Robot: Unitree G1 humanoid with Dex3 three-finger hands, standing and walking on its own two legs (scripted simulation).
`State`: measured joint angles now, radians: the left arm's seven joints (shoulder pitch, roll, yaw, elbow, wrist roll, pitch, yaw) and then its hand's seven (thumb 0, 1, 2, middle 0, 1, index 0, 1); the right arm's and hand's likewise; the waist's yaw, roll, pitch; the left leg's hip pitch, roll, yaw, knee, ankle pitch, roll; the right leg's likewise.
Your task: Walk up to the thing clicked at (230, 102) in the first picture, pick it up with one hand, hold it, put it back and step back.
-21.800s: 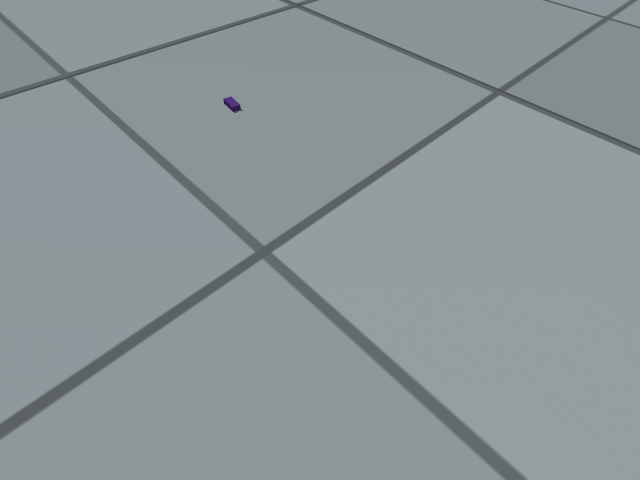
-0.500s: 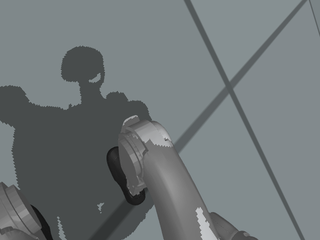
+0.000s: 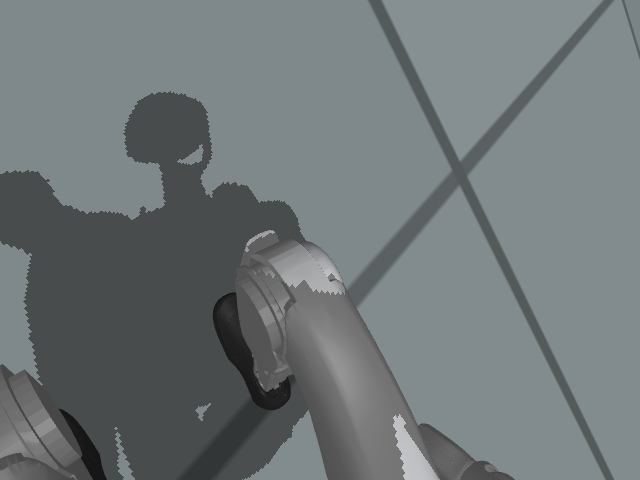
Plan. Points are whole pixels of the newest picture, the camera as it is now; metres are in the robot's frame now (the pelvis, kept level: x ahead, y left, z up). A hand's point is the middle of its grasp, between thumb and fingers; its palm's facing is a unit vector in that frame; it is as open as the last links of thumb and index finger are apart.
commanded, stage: close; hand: left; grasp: from above
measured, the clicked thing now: out of the picture +0.49 +0.31 -0.30
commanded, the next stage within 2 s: settle in 0.34 s
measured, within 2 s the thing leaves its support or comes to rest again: leaves its support in 0.82 s
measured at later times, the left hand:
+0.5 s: hand out of the picture +0.48 +0.31 -0.27, palm faces -0.41 -0.18 -0.89, open 7.8 cm
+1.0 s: hand out of the picture +0.48 +0.34 -0.22, palm faces -0.38 -0.18 -0.91, open 7.7 cm
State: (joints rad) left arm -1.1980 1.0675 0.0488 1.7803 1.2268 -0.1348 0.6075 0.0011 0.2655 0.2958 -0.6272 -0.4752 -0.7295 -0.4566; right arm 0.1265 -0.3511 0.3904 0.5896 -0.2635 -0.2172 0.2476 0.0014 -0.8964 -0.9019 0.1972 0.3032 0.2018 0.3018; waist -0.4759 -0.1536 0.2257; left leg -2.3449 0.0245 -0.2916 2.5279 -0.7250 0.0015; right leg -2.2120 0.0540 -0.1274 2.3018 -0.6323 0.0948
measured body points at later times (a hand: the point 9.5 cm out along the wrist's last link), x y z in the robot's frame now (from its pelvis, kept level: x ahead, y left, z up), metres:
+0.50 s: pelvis +0.00 +0.00 +0.00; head +0.30 +0.14 +0.31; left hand +0.50 +0.31 -0.22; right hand +0.03 -0.24 -0.04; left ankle +0.06 +0.12 -0.28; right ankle +0.13 -0.14 -0.28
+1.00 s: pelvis +0.01 +0.00 +0.01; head +0.28 +0.14 +0.34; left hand +0.49 +0.34 -0.17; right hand +0.05 -0.26 -0.05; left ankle +0.06 +0.12 -0.28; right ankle +0.13 -0.14 -0.28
